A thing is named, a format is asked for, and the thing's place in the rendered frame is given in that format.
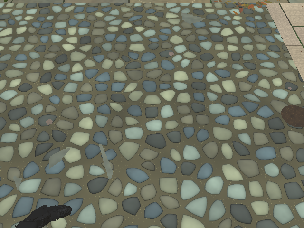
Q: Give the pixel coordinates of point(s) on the robot left hand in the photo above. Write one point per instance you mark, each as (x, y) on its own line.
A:
(44, 215)

